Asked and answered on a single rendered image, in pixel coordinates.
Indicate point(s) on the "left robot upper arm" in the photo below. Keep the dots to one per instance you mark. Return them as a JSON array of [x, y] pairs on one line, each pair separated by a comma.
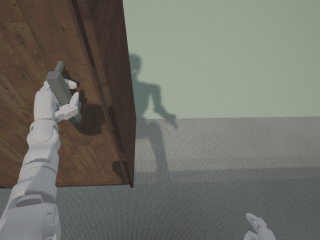
[[32, 222]]

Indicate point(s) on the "robot left forearm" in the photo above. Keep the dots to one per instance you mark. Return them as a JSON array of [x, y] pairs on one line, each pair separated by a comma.
[[37, 177]]

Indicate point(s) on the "right robot hand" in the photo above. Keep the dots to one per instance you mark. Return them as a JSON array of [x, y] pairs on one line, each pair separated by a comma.
[[263, 233]]

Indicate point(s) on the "left robot hand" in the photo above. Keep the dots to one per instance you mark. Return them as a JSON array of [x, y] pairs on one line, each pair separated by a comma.
[[45, 104]]

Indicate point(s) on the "wardrobe door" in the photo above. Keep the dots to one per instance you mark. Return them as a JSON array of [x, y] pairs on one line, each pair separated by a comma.
[[34, 36]]

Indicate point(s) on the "handle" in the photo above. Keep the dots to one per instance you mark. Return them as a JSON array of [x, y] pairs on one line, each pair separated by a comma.
[[61, 91]]

